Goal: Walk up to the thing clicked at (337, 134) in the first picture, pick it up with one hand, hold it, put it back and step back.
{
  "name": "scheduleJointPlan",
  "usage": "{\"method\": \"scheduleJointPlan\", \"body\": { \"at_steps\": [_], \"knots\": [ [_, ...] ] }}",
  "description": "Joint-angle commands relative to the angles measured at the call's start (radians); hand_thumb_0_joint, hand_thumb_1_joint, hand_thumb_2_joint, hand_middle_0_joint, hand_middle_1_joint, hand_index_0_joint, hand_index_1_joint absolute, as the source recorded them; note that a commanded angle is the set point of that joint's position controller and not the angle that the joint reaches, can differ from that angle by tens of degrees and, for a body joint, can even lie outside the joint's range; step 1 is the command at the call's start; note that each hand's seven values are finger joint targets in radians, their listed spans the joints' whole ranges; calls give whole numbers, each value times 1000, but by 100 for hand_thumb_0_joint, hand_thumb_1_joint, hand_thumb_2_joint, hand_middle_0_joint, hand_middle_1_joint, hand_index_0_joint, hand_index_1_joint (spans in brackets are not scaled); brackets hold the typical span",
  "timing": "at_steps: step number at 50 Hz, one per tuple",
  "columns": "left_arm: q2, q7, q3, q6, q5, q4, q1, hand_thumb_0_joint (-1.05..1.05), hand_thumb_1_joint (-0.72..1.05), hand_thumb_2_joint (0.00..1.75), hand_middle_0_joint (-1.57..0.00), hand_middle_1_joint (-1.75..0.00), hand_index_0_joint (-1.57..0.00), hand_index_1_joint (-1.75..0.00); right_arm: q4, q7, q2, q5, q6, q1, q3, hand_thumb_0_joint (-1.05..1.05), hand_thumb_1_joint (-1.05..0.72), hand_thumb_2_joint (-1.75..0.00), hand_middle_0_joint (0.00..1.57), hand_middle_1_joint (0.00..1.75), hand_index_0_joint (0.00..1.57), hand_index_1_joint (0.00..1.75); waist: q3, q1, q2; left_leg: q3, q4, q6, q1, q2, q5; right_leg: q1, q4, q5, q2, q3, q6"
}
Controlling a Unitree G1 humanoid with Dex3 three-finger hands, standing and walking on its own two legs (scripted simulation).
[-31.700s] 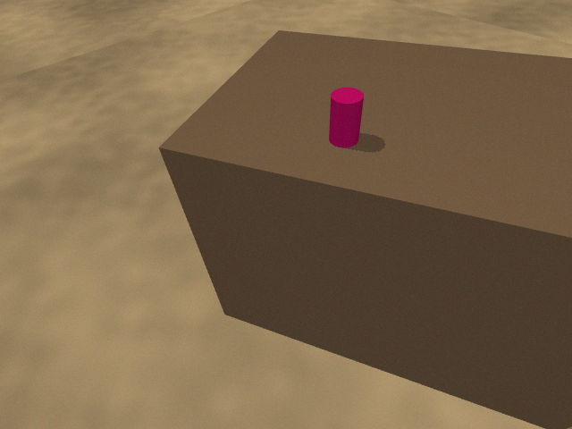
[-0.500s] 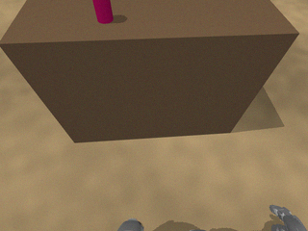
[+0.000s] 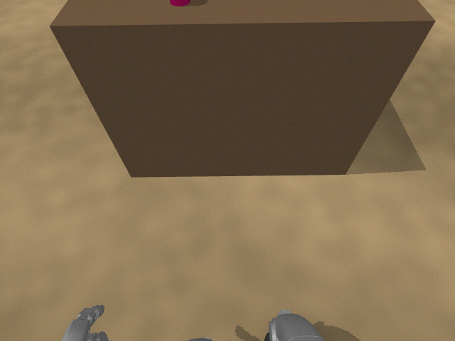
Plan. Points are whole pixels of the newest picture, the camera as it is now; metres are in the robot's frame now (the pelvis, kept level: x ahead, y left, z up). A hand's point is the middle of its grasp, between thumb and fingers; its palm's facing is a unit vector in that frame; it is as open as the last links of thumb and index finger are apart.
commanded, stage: step back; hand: left
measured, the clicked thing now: out of the picture +1.08 +0.19 +0.10
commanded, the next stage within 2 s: stand in 1.12 s
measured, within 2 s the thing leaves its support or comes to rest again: neither
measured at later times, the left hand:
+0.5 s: hand out of the picture -0.03 +0.27 -0.13, palm faces +0.00 -0.92 -0.40, open 7.4 cm
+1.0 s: hand out of the picture +0.10 +0.24 -0.13, palm faces -0.02 -0.93 -0.36, open 7.4 cm
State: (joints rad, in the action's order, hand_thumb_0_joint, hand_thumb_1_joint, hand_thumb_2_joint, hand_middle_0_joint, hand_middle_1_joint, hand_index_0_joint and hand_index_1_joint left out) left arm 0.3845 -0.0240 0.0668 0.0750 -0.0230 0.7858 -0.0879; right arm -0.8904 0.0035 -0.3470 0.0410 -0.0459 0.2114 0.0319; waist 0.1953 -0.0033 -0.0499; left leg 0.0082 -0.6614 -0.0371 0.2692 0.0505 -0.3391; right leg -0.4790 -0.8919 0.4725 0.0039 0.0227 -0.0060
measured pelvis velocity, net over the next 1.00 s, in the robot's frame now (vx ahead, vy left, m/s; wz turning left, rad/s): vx -0.03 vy -0.01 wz -0.02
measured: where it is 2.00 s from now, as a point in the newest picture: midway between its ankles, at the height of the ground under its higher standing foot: outside the picture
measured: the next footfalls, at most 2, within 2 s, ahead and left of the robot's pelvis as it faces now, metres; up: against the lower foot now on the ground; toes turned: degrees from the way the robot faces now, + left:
right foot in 0.22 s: -0.07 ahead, -0.15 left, +0.00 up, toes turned -2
left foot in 0.52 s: +0.00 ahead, +0.12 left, +0.00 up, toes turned +0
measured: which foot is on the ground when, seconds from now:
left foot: down 0.00-0.26, up 0.28-0.50, down 0.52-1.00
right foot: up 0.00-0.20, down 0.22-0.56, up 0.58-0.84, down 0.86-1.00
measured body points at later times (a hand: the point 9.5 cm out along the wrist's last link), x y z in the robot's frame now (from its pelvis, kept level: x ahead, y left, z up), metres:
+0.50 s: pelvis -0.08 +0.00 +0.01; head -0.07 -0.01 +0.46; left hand -0.03 +0.32 -0.11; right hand -0.03 -0.33 -0.12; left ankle -0.04 +0.13 -0.71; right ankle -0.11 -0.14 -0.72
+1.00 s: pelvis -0.03 -0.01 +0.00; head -0.01 -0.02 +0.45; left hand +0.10 +0.28 -0.11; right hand +0.03 -0.33 -0.12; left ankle -0.05 +0.12 -0.70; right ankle +0.01 -0.14 -0.72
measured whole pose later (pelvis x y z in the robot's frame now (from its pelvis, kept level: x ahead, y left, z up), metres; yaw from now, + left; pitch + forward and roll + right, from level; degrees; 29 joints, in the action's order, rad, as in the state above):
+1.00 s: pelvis -0.03 -0.01 +0.00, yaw -1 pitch -2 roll +1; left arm 0.35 0.01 0.04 -0.01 -0.02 0.96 -0.09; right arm -0.98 0.02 -0.37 0.01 -0.01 0.21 0.04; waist 0.08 0.00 0.01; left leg 0.03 -0.78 -0.01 0.29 0.00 -0.51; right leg -0.33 -0.64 0.28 0.04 -0.03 -0.01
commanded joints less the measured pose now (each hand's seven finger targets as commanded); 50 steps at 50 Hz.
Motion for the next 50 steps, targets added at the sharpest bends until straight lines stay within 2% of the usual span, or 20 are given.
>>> {"method": "scheduleJointPlan", "body": {
  "at_steps": [1, 3, 6, 10, 11, 13, 14, 15, 17, 22, 26, 27, 28, 30, 33, 40, 43, 45, 46, 50],
  "knots": [
    [197, -2, 60, -12, 12, -38, -28, 0, 90, 90, -20, -30, -20, -30, 125, 29, -291, 19, 35, -104, 74, 0, -90, -90, 20, 30, 20, 30, -189, -26, 148, 262, 284, -205, 92, -306, 447, 77, -382, 61, -92, 156, -9],
    [190, 7, 58, -18, 10, -7, -100, 0, 90, 90, -20, -30, -20, -30, 120, 26, -263, 6, 42, -106, 70, 0, -90, -90, 20, 30, 20, 30, -198, -50, 145, 192, 280, -150, 47, -249, 290, 49, -346, -10, -102, 126, -15],
    [165, 20, 38, -52, 0, 7, -95, 0, 90, 90, -20, -30, -20, -30, 103, 13, -245, 2, 44, -70, 77, 0, -90, -90, 20, 30, 20, 30, -203, 3, 214, 214, 296, -142, -105, -231, -104, 58, 58, 17, -35, 73, 17],
    [156, 9, 43, -107, -9, 91, -195, 0, 90, 90, -20, -30, -20, -30, 87, -7, -280, 7, 14, -47, 91, 0, -90, -90, 20, 30, 20, 30, -242, -13, 219, 156, 168, -130, -69, -232, -78, 320, 626, -88, -42, -33, -9],
    [196, 2, 61, -117, -20, 115, -218, 0, 90, 90, -20, -30, -20, -30, 76, -6, -225, 3, 11, -21, 77, 0, -90, -90, 20, 30, 20, 30, -235, -13, 124, 117, 37, -82, 52, -182, -71, 434, 655, -135, -10, 89, -27],
    [289, -2, 82, -126, -43, 76, -139, 0, 90, 90, -20, -30, -20, -30, 102, -9, -171, 3, 17, -48, 56, 0, -90, -90, 20, 30, 20, 30, -134, -29, -51, 54, -169, 35, 370, -22, -198, 378, 683, 283, 266, 518, -140],
    [356, -6, 87, -123, -42, 67, -73, 0, 90, 90, -20, -30, -20, -30, 92, 3, -231, 6, 23, -115, 77, 0, -90, -90, 20, 30, 20, 30, -35, -56, -76, 156, -226, 41, 242, -93, -188, 67, 717, 410, 396, 621, -239],
    [328, -5, 82, -129, -34, 50, 22, 0, 90, 90, -20, -30, -20, -30, 75, -8, -268, -6, 25, -77, 92, 0, -90, -90, 20, 30, 20, 30, 6, 5, -62, 186, -283, 38, 130, -126, -113, -36, 708, 413, 377, 551, -229],
    [241, 1, 59, -140, -23, 69, -7, 0, 90, 90, -20, -30, -20, -30, 46, -23, -241, -18, 39, -76, 84, 0, -90, -90, 20, 30, 20, 30, -12, 6, -23, 121, -202, 40, 188, -69, -32, 130, 660, 180, 218, 308, -161],
    [283, 20, 72, -131, -24, 104, -108, 0, 90, 90, -20, -30, -20, -30, 48, -35, -227, -6, 62, -86, 76, 0, -90, -90, 20, 30, 20, 30, -44, -50, -133, 31, -32, 53, 167, -57, -106, 224, 633, 201, 222, 261, -160],
    [229, 26, 40, -106, -18, 87, -75, 0, 90, 90, -20, -30, -20, -30, -18, -20, -231, -7, 91, 47, 95, 0, -90, -90, 20, 30, 20, 30, -149, 22, -53, 7, 230, 24, -164, -29, 24, 131, 383, -68, 155, 109, -111],
    [169, 28, 23, -104, -11, 84, -105, 0, 90, 90, -20, -30, -20, -30, -29, -13, -256, 0, 102, 88, 109, 0, -90, -90, 20, 30, 20, 30, -205, 33, 92, 174, 313, -5, -283, -127, -28, 55, 168, -154, 83, 22, -80],
    [121, 31, 9, -104, 2, 69, -95, 0, 90, 90, -20, -30, -20, -30, -25, -9, -343, 8, 108, 127, 125, 0, -90, -90, 20, 30, 20, 30, -217, 46, 275, 562, 421, -106, -337, -347, -216, -148, -42, 32, -34, -68, -26],
    [245, 20, 41, -102, -5, 81, -43, 0, 90, 90, -20, -30, -20, -30, -20, -6, -385, -3, 104, 116, 136, 0, -90, -90, 20, 30, 20, 30, -126, 46, 145, 633, 442, -233, -144, -425, -295, -103, -119, 95, 38, 70, -40],
    [216, 32, 37, -109, 0, 102, -100, 0, 90, 90, -20, -30, -20, -30, 3, 3, -288, -5, 117, 55, 104, 0, -90, -90, 20, 30, 20, 30, -136, -2, 134, 344, 358, -150, -177, -305, 89, -82, -57, -13, 72, 57, -35],
    [164, 27, 32, -106, 9, 116, -81, 0, 90, 90, -20, -30, -20, -30, 15, 15, -260, -17, 92, 19, 76, 0, -90, -90, 20, 30, 20, 30, -203, -10, 228, 138, 181, -116, -28, -229, 546, 241, 286, -184, 10, -60, -10],
    [215, 10, 48, -110, -1, 148, -126, 0, 90, 90, -20, -30, -20, -30, 26, 21, -196, -43, 71, -21, 49, 0, -90, -90, 20, 30, 20, 30, -274, -52, 102, 93, 14, -24, 99, -141, 345, 457, 422, -428, 44, -2, -40],
    [292, 5, 59, -114, -2, 122, -61, 0, 90, 90, -20, -30, -20, -30, 15, 29, -149, -41, 60, 34, 28, 0, -90, -90, 20, 30, 20, 30, -284, -27, -118, 56, -151, 24, 157, -24, -159, 379, 559, -358, 348, 361, -172],
    [308, 10, 56, -112, -4, 97, 35, 0, 90, 90, -20, -30, -20, -30, -26, 34, -207, -34, 50, 60, 50, 0, -90, -90, 20, 30, 20, 30, -253, -11, -128, 52, -226, 35, 50, -49, -263, 234, 546, -293, 392, 409, -251],
    [250, 10, 39, -101, -4, 103, 107, 0, 90, 90, -20, -30, -20, -30, -83, 20, -212, -29, 59, 86, 49, 0, -90, -90, 20, 30, 20, 30, -169, 32, -109, 4, -39, 18, -11, -59, -71, 111, 476, -251, 241, 177, -143]
  ]
}}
